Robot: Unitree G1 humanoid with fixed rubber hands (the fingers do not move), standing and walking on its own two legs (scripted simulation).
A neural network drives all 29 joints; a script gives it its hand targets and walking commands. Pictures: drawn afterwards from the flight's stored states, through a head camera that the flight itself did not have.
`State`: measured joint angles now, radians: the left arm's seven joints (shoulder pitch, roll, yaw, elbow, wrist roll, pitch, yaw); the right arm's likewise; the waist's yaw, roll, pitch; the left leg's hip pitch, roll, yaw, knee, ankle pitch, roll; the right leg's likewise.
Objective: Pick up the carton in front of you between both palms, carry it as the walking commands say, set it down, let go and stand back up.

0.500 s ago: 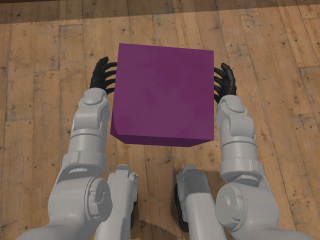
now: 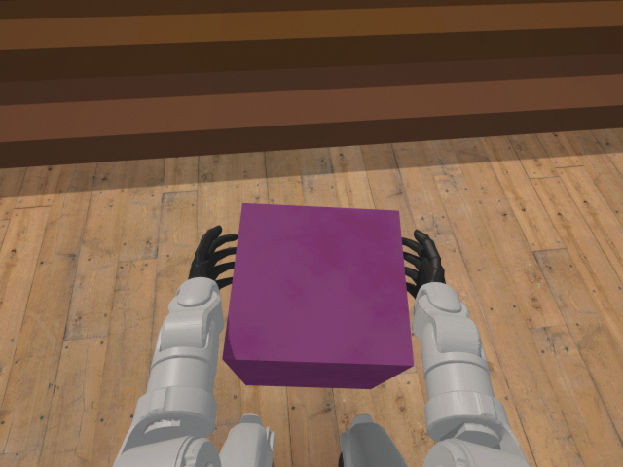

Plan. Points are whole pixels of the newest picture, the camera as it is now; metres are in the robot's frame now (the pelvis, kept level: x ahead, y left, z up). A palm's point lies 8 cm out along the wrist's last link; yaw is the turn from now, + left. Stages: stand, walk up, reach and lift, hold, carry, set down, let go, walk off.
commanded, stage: reach and lift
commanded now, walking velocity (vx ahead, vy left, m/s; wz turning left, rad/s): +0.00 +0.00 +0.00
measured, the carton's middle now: (314, 307) +0.36 -0.01 -0.10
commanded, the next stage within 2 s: hold in 1.50 s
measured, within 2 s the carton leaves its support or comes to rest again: neither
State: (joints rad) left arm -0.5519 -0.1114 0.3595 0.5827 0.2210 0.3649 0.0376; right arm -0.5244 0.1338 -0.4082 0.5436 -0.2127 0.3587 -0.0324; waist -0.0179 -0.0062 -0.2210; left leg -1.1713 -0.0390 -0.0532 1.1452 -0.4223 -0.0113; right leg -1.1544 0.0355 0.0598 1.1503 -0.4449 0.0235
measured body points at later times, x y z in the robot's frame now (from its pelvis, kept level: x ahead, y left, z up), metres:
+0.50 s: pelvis +0.03 +0.00 +0.10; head +0.02 +0.00 +0.55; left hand +0.34 +0.15 +0.11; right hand +0.35 -0.16 +0.11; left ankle +0.06 +0.12 -0.64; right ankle +0.05 -0.13 -0.64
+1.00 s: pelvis +0.03 +0.00 +0.10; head +0.01 +0.00 +0.55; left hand +0.34 +0.15 +0.13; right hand +0.34 -0.16 +0.13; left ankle +0.06 +0.12 -0.64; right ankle +0.05 -0.13 -0.64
